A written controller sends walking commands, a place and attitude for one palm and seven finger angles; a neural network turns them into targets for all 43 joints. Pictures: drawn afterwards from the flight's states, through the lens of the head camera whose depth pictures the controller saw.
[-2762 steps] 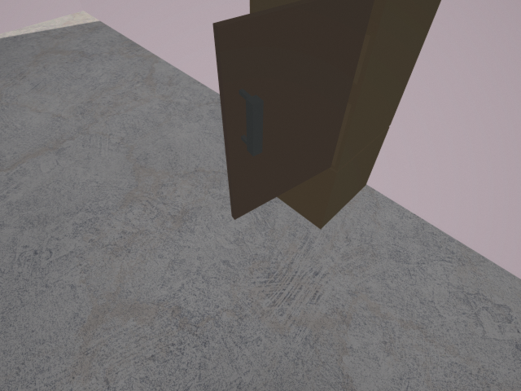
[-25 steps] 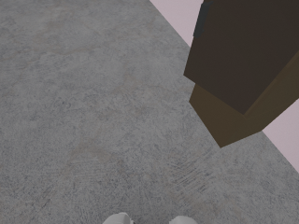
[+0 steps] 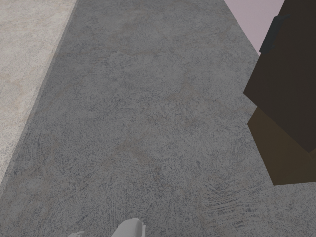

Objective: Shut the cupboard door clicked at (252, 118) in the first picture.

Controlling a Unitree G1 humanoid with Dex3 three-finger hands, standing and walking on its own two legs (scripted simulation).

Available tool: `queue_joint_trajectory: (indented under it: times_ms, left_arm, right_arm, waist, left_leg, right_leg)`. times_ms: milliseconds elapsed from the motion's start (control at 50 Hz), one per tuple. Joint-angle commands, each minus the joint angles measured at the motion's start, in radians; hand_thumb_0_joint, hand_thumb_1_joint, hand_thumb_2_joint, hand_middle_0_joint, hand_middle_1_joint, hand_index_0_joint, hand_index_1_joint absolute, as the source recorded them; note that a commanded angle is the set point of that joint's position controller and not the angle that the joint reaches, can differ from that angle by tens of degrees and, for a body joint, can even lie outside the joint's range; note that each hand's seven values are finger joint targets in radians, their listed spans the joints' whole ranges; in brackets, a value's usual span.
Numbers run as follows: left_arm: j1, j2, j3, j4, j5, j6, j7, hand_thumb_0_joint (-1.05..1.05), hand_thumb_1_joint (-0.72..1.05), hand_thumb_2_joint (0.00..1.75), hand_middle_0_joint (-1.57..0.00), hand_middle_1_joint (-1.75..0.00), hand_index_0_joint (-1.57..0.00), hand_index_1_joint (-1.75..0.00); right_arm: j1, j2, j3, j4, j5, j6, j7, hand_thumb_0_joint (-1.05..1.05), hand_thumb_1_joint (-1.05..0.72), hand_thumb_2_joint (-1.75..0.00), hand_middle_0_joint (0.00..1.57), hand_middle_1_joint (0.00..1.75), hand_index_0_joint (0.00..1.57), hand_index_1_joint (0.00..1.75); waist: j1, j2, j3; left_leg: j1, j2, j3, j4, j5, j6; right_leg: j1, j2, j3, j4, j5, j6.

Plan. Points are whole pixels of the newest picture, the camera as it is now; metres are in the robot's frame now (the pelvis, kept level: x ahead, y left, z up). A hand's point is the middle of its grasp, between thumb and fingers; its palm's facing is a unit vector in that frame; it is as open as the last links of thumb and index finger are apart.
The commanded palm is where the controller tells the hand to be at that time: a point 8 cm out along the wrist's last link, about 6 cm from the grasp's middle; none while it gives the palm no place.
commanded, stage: walk to a spot facing it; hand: left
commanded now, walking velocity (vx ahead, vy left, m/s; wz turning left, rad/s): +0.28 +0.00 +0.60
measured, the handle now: (275, 34) +0.81 -0.45 +0.04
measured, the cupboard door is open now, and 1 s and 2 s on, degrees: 23 23 23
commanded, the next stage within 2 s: turn to face it in 0.90 s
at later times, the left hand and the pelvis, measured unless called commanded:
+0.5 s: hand out of the picture +0.11 +0.27 -0.16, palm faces +0.31 -0.92 -0.25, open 7.3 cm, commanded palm none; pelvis +0.11 +0.04 +0.00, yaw +16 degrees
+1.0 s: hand (86, 213) +0.21 +0.24 -0.18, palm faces +0.57 -0.80 -0.21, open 7.2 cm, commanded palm none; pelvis +0.28 +0.07 +0.00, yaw +34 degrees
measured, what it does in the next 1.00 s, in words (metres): walks ahead, turning left: left foot, then right foot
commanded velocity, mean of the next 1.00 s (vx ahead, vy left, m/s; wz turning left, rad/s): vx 0.21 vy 0.00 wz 0.49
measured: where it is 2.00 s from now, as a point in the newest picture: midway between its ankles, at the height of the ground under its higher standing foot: (143, 207)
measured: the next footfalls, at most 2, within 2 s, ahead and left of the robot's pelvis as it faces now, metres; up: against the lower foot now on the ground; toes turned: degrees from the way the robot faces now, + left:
left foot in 0.24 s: +0.05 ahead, +0.16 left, +0.00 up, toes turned +17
right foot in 0.62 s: +0.34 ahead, -0.03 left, +0.00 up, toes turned +12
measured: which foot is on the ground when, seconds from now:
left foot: up 0.00-0.22, down 0.24-0.62, up 0.64-1.00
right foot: down 0.00-0.24, up 0.26-0.60, down 0.62-1.00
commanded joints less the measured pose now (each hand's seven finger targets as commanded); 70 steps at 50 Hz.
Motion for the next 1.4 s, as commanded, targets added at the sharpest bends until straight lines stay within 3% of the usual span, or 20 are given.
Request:
queue_joint_trajectory:
  times_ms: [0, 120, 180, 220, 240, 340, 540, 560, 580, 600, 620, 660, 700, 860, 940, 1000, 1040, 1060, 1120, 1380]
  left_arm:
    - [0.112, 0.206, 0.063, -0.032, 0.002, -0.042, 0.003, 0.00, 0.90, 0.90, -0.20, -0.30, -0.20, -0.30]
    - [0.185, 0.234, 0.077, 0.011, 0.010, -0.054, -0.015, 0.00, 0.90, 0.90, -0.20, -0.30, -0.20, -0.30]
    - [0.142, 0.233, 0.076, 0.005, -0.005, -0.054, -0.026, 0.00, 0.90, 0.90, -0.20, -0.30, -0.20, -0.30]
    - [0.014, 0.139, 0.042, -0.105, -0.004, -0.054, -0.047, 0.00, 0.90, 0.90, -0.20, -0.30, -0.20, -0.30]
    - [-0.091, 0.158, 0.043, -0.139, 0.003, -0.052, -0.040, 0.00, 0.90, 0.90, -0.20, -0.30, -0.20, -0.30]
    - [0.010, 0.127, 0.050, -0.049, 0.000, -0.039, -0.060, 0.00, 0.90, 0.90, -0.20, -0.30, -0.20, -0.30]
    - [0.064, 0.126, 0.056, -0.042, -0.002, -0.050, -0.069, 0.00, 0.90, 0.90, -0.20, -0.30, -0.20, -0.30]
    - [0.191, 0.153, 0.068, -0.006, 0.002, -0.060, -0.064, 0.00, 0.90, 0.90, -0.20, -0.30, -0.20, -0.30]
    - [0.349, 0.244, 0.092, 0.031, 0.013, -0.076, -0.052, 0.00, 0.90, 0.90, -0.20, -0.30, -0.20, -0.30]
    - [0.412, 0.322, 0.101, 0.034, 0.009, -0.076, -0.039, 0.00, 0.90, 0.90, -0.20, -0.30, -0.20, -0.30]
    - [0.308, 0.290, 0.095, 0.012, 0.004, -0.071, -0.029, 0.00, 0.90, 0.90, -0.20, -0.30, -0.20, -0.30]
    - [0.112, 0.167, 0.063, -0.035, 0.005, -0.067, -0.015, 0.00, 0.90, 0.90, -0.20, -0.30, -0.20, -0.30]
    - [0.072, 0.105, 0.045, -0.033, 0.005, -0.082, -0.013, 0.00, 0.90, 0.90, -0.20, -0.30, -0.20, -0.30]
    - [0.121, 0.116, 0.045, 0.009, -0.001, -0.082, -0.004, 0.00, 0.90, 0.90, -0.20, -0.30, -0.20, -0.30]
    - [0.125, 0.166, 0.057, 0.005, 0.002, -0.066, -0.005, 0.00, 0.90, 0.90, -0.20, -0.30, -0.20, -0.30]
    - [0.110, 0.184, 0.061, -0.010, -0.005, -0.057, -0.005, 0.00, 0.90, 0.90, -0.20, -0.30, -0.20, -0.30]
    - [0.156, 0.077, 0.018, -0.039, -0.020, -0.039, -0.004, 0.00, 0.90, 0.90, -0.20, -0.30, -0.20, -0.30]
    - [0.125, 0.083, 0.015, -0.053, -0.014, -0.029, 0.007, 0.00, 0.90, 0.90, -0.20, -0.30, -0.20, -0.30]
    - [0.111, 0.061, 0.013, 0.035, -0.012, -0.007, 0.005, 0.00, 0.90, 0.90, -0.20, -0.30, -0.20, -0.30]
    - [0.184, 0.076, 0.056, 0.030, 0.004, 0.014, -0.038, 0.00, 0.90, 0.90, -0.20, -0.30, -0.20, -0.30]
  right_arm:
    - [-0.107, -0.025, 0.013, -0.100, 0.001, -0.030, 0.016, 0.00, -0.90, -0.90, 0.20, 0.30, 0.20, 0.30]
    - [-0.165, -0.007, 0.030, -0.118, 0.007, -0.058, 0.027, 0.00, -0.90, -0.90, 0.20, 0.30, 0.20, 0.30]
    - [0.007, -0.054, 0.021, -0.073, 0.000, -0.077, 0.019, 0.00, -0.90, -0.90, 0.20, 0.30, 0.20, 0.30]
    - [0.275, -0.271, -0.034, -0.001, -0.010, -0.083, -0.006, 0.00, -0.90, -0.90, 0.20, 0.30, 0.20, 0.30]
    - [0.314, -0.255, -0.024, 0.023, -0.004, -0.082, -0.011, 0.00, -0.90, -0.90, 0.20, 0.30, 0.20, 0.30]
    - [0.083, -0.127, 0.019, -0.026, -0.001, -0.117, -0.034, 0.00, -0.90, -0.90, 0.20, 0.30, 0.20, 0.30]
    - [0.046, -0.123, 0.004, 0.024, -0.003, -0.117, -0.027, 0.00, -0.90, -0.90, 0.20, 0.30, 0.20, 0.30]
    - [0.034, -0.113, 0.007, 0.026, 0.002, -0.117, -0.027, 0.00, -0.90, -0.90, 0.20, 0.30, 0.20, 0.30]
    - [0.057, -0.055, 0.015, 0.015, 0.014, -0.121, -0.019, 0.00, -0.90, -0.90, 0.20, 0.30, 0.20, 0.30]
    - [0.099, -0.002, 0.026, -0.016, 0.021, -0.122, -0.020, 0.00, -0.90, -0.90, 0.20, 0.30, 0.20, 0.30]
    - [0.094, -0.033, 0.014, -0.009, 0.011, -0.115, -0.017, 0.00, -0.90, -0.90, 0.20, 0.30, 0.20, 0.30]
    - [0.031, -0.016, 0.016, 0.012, 0.001, -0.105, -0.008, 0.00, -0.90, -0.90, 0.20, 0.30, 0.20, 0.30]
    - [0.063, 0.022, 0.024, 0.035, 0.001, -0.083, 0.003, 0.00, -0.90, -0.90, 0.20, 0.30, 0.20, 0.30]
    - [-0.009, 0.077, 0.040, -0.019, 0.001, -0.052, 0.022, 0.00, -0.90, -0.90, 0.20, 0.30, 0.20, 0.30]
    - [-0.070, 0.044, 0.043, -0.068, 0.003, -0.059, 0.027, 0.00, -0.90, -0.90, 0.20, 0.30, 0.20, 0.30]
    - [0.053, -0.017, 0.035, -0.047, -0.005, -0.073, 0.015, 0.00, -0.90, -0.90, 0.20, 0.30, 0.20, 0.30]
    - [0.193, -0.187, 0.010, -0.013, -0.006, -0.084, -0.014, 0.00, -0.90, -0.90, 0.20, 0.30, 0.20, 0.30]
    - [0.182, -0.186, 0.020, -0.013, 0.000, -0.080, -0.027, 0.00, -0.90, -0.90, 0.20, 0.30, 0.20, 0.30]
    - [0.004, -0.074, 0.054, -0.026, -0.001, -0.092, -0.056, 0.00, -0.90, -0.90, 0.20, 0.30, 0.20, 0.30]
    - [-0.105, -0.084, 0.008, -0.012, 0.008, -0.050, -0.046, 0.00, -0.90, -0.90, 0.20, 0.30, 0.20, 0.30]
  waist:
    - [0.085, -0.212, -0.079]
    - [0.107, -0.236, -0.062]
    - [0.002, -0.120, -0.129]
    - [-0.139, 0.315, -0.203]
    - [-0.146, 0.121, -0.161]
    - [0.004, 0.134, -0.044]
    - [0.090, 0.051, -0.001]
    - [0.148, -0.010, -0.046]
    - [0.210, -0.246, -0.151]
    - [0.204, -0.485, -0.246]
    - [0.159, -0.427, -0.188]
    - [0.085, -0.191, -0.063]
    - [0.038, -0.168, -0.068]
    - [0.035, -0.143, -0.085]
    - [0.056, -0.170, -0.093]
    - [-0.014, -0.108, -0.167]
    - [-0.045, 0.310, -0.313]
    - [-0.042, 0.127, -0.285]
    - [0.019, 0.160, -0.193]
    - [0.090, 0.037, -0.094]
  left_leg:
    - [-0.071, 0.052, 0.052, -0.131, -0.033, -0.005]
    - [0.050, 0.050, 0.119, -0.399, -0.069, 0.038]
    - [0.460, 0.006, 0.157, -0.683, 0.081, 0.070]
    - [0.832, 0.432, -0.475, -0.799, 0.249, 0.279]
    - [0.739, 0.461, -0.461, -0.796, 0.188, 0.299]
    - [0.499, 0.267, -0.210, -0.852, 0.236, 0.231]
    - [0.239, 0.213, -0.136, -0.776, 0.121, 0.202]
    - [0.159, 0.160, -0.103, -0.611, 0.155, 0.177]
    - [0.029, 0.033, 0.000, -0.270, 0.043, 0.126]
    - [-0.083, -0.069, -0.001, 0.067, -0.243, 0.101]
    - [-0.123, 0.003, -0.077, 0.235, -0.164, 0.108]
    - [-0.105, 0.104, -0.069, 0.278, 0.044, 0.088]
    - [-0.035, 0.121, -0.034, 0.201, 0.109, 0.063]
    - [-0.050, 0.111, 0.082, -0.178, 0.125, 0.029]
    - [0.027, 0.087, 0.126, -0.375, 0.100, 0.048]
    - [0.352, 0.041, 0.131, -0.579, 0.302, 0.074]
    - [0.653, 0.451, -0.327, -0.668, 1.022, 0.274]
    - [0.570, 0.472, -0.273, -0.663, 0.951, 0.295]
    - [0.422, 0.374, -0.155, -0.760, 0.599, 0.218]
    - [0.255, 0.304, 0.136, -0.591, 0.161, 0.115]
  right_leg:
    - [0.221, -0.268, 0.121, -0.177, 0.353, -0.124]
    - [0.230, -0.322, 0.079, -0.162, 0.279, -0.115]
    - [0.024, -0.253, -0.079, 0.088, 0.291, -0.033]
    - [-0.543, -0.039, -0.097, 0.622, -0.298, 0.063]
    - [-0.565, -0.071, 0.018, 0.669, -0.273, 0.042]
    - [-0.462, -0.078, 0.054, 0.571, -0.004, 0.060]
    - [-0.025, 0.015, -0.012, 0.120, 0.160, 0.046]
    - [0.159, 0.015, 0.006, 0.064, 0.130, 0.033]
    - [0.371, -0.165, 0.215, -0.094, -0.090, -0.014]
    - [0.413, -0.413, 0.620, -0.297, -0.190, -0.092]
    - [0.286, -0.430, 0.672, -0.358, -0.385, -0.113]
    - [0.037, -0.373, 0.405, -0.342, -0.302, -0.097]
    - [-0.028, -0.310, 0.145, -0.312, 0.006, -0.079]
    - [0.142, -0.291, -0.131, -0.209, 0.579, -0.089]
    - [0.201, -0.326, -0.139, -0.105, 0.656, -0.086]
    - [0.076, -0.285, -0.180, 0.144, 0.621, -0.034]
    - [-0.263, -0.041, -0.090, 0.556, -0.390, 0.055]
    - [-0.240, -0.033, 0.022, 0.596, -0.383, 0.030]
    - [-0.233, -0.045, 0.118, 0.551, -0.201, 0.036]
    - [-0.026, 0.028, 0.048, 0.006, 0.161, 0.004]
